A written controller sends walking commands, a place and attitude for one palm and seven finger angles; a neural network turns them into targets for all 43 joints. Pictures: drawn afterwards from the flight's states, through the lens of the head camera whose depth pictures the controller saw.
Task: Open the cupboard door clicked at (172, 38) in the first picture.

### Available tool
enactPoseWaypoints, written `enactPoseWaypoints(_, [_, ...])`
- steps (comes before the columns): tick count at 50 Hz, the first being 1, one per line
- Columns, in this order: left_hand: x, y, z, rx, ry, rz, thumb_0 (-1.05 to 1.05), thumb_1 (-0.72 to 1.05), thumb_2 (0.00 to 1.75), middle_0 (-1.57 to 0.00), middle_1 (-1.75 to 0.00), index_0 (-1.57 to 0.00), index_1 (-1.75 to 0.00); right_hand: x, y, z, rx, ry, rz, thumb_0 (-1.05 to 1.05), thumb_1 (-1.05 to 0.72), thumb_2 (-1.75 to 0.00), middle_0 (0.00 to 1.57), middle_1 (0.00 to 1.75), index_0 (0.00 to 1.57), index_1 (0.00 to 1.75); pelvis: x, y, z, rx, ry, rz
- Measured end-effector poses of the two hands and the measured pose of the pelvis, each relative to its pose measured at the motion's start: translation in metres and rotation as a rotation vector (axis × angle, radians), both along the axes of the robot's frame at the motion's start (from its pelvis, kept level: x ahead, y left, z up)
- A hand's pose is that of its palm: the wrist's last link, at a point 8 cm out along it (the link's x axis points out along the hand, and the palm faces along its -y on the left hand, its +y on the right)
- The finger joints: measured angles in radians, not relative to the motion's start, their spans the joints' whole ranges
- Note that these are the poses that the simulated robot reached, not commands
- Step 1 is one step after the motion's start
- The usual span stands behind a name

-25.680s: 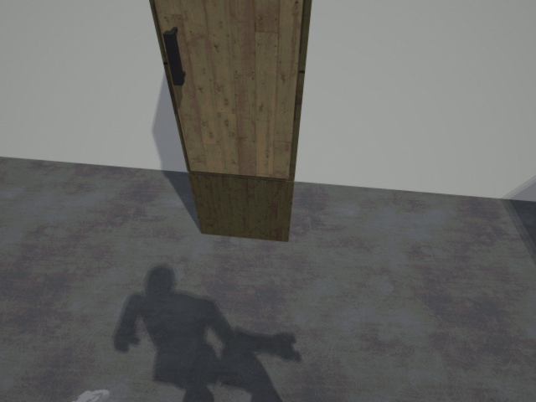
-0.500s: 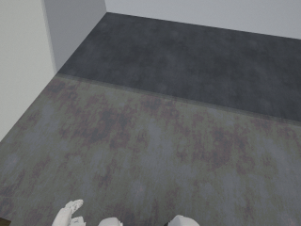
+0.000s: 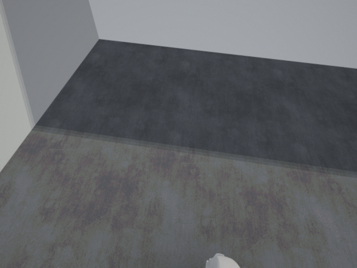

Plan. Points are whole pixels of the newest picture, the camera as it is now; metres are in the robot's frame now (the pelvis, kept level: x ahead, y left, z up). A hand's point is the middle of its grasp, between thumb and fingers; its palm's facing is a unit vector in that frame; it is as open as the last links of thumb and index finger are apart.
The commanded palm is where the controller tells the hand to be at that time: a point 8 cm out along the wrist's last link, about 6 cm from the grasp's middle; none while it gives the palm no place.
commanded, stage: walk to a spot facing it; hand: left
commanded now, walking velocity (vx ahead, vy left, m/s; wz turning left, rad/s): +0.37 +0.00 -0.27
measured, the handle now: out of the picture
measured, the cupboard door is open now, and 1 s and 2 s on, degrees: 44 44 44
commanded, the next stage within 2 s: turn to face it in 0.36 s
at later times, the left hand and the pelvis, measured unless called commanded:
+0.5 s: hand (133, 223) +0.26 +0.15 -0.20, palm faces +0.00 -0.99 -0.16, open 7.3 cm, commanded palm none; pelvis +0.25 -0.04 -0.02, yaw -3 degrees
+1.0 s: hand (145, 173) +0.41 +0.14 -0.18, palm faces +0.30 -0.93 -0.22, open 7.3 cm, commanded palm none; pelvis +0.40 -0.07 -0.01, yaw +17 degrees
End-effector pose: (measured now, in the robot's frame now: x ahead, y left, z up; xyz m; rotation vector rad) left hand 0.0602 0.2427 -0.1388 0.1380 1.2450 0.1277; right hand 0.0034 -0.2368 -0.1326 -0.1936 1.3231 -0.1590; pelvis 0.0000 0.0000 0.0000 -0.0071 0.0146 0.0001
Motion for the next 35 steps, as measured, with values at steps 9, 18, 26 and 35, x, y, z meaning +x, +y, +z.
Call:
enactPoseWaypoints(9, [0.143,-0.043,-0.009,0.041,-0.134,-0.075,0.00,0.91,0.90,-0.20,-0.30,-0.20,-0.30,0.003,-0.040,-0.031,0.040,0.241,-0.130,0.00,-0.91,-0.89,0.20,0.30,0.20,0.30,0.092,-0.040,-0.026,0.010,-0.030,-0.027])
enactPoseWaypoints(18, [0.163,-0.056,-0.011,0.006,0.035,-0.021,-0.01,0.93,0.90,-0.21,-0.30,-0.20,-0.30,0.177,-0.048,-0.002,0.021,0.003,-0.080,0.00,-0.91,-0.89,0.20,0.30,0.20,0.30,0.178,-0.048,-0.003,-0.002,0.003,-0.026])
enactPoseWaypoints(26, [0.203,-0.045,-0.027,-0.009,0.161,0.003,0.00,0.92,0.90,-0.20,-0.30,-0.20,-0.30,0.299,-0.028,-0.010,0.013,-0.138,-0.038,0.00,-0.91,-0.89,0.20,0.30,0.20,0.30,0.261,-0.036,-0.016,0.005,-0.001,-0.041])
enactPoseWaypoints(35, [0.331,-0.067,-0.004,0.025,-0.061,0.052,0.00,0.91,0.90,-0.20,-0.30,-0.20,-0.30,0.322,-0.052,-0.024,0.049,0.087,0.019,-0.01,-0.92,-0.89,0.20,0.30,0.20,0.30,0.325,-0.063,-0.012,0.013,0.001,0.080])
